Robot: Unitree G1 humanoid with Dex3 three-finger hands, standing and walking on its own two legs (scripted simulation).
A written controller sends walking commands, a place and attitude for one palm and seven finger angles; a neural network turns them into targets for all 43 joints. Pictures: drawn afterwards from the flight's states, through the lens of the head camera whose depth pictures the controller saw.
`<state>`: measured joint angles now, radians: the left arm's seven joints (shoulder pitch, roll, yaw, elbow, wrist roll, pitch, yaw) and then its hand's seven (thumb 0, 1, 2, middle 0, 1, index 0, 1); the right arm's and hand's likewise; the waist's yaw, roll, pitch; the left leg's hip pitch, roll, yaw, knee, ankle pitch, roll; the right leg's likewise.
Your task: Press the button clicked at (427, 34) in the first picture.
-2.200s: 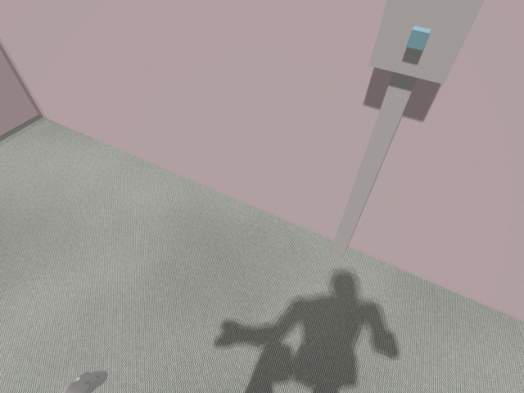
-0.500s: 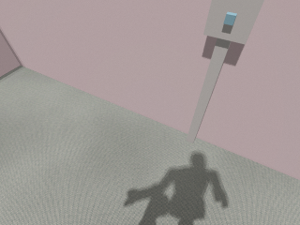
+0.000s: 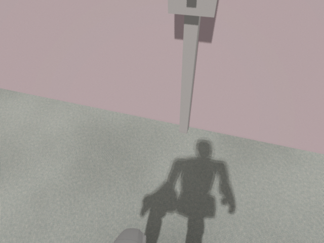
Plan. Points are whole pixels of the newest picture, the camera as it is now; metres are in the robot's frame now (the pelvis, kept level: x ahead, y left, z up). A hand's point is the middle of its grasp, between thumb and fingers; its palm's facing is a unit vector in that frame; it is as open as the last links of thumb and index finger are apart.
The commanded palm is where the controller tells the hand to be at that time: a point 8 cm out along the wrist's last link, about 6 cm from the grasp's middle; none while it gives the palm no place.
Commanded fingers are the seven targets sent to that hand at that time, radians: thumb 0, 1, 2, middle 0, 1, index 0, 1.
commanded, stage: turn to face it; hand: left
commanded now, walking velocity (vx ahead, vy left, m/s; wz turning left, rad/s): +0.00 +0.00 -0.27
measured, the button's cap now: out of the picture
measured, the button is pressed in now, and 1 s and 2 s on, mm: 0 0 0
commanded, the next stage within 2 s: take the last steps up to it in 0.22 s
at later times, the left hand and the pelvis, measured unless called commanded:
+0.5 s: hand out of the picture +0.06 +0.27 -0.17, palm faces -0.08 -0.98 -0.18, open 7.3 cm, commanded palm none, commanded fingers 0.00 0.90 0.90 -0.20 -0.30 -0.20 -0.30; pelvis -0.01 +0.07 +0.01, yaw -8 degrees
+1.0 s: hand (148, 207) +0.24 +0.08 -0.18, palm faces -0.28 -0.95 -0.14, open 7.3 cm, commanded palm none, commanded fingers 0.00 0.90 0.90 -0.20 -0.30 -0.20 -0.30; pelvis +0.09 -0.05 -0.01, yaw -13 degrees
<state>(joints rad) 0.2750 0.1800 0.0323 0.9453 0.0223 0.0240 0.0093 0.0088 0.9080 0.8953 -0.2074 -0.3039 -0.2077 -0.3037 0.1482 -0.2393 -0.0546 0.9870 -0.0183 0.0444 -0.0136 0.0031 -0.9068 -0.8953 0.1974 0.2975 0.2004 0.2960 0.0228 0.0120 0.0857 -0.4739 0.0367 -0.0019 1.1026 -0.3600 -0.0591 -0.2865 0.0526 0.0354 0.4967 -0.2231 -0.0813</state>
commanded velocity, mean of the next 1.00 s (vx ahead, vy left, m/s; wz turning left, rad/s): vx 0.21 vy -0.08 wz -0.14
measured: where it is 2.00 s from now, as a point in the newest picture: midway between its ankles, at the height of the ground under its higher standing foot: (197, 214)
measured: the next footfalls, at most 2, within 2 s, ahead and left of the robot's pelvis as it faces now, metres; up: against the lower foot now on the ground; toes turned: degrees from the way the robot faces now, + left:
left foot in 0.34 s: +0.02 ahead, +0.16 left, +0.00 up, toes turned -4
right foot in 0.92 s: +0.12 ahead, -0.18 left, +0.00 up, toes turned -22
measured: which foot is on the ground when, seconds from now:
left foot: up 0.00-0.32, down 0.34-0.92, up 0.94-1.00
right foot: down 0.00-0.34, up 0.36-0.90, down 0.92-1.00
